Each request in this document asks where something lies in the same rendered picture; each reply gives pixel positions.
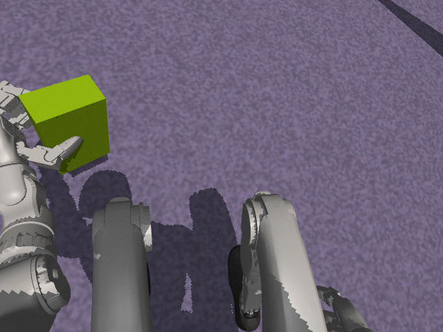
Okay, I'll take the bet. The right robot foot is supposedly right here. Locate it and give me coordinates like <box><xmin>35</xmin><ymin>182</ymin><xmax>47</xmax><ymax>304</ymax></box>
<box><xmin>228</xmin><ymin>246</ymin><xmax>260</xmax><ymax>332</ymax></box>

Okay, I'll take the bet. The left robot arm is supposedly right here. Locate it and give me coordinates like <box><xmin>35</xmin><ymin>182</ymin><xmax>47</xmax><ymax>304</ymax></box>
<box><xmin>0</xmin><ymin>163</ymin><xmax>71</xmax><ymax>332</ymax></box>

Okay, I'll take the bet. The right robot hand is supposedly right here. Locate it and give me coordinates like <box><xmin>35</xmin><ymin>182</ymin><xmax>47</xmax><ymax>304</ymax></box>
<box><xmin>316</xmin><ymin>286</ymin><xmax>368</xmax><ymax>332</ymax></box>

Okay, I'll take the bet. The carton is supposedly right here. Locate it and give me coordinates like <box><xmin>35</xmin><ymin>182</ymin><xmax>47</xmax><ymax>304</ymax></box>
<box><xmin>18</xmin><ymin>74</ymin><xmax>110</xmax><ymax>175</ymax></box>

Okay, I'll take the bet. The left robot hand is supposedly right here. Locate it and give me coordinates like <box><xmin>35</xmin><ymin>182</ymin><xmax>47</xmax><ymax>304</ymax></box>
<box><xmin>0</xmin><ymin>81</ymin><xmax>82</xmax><ymax>170</ymax></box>

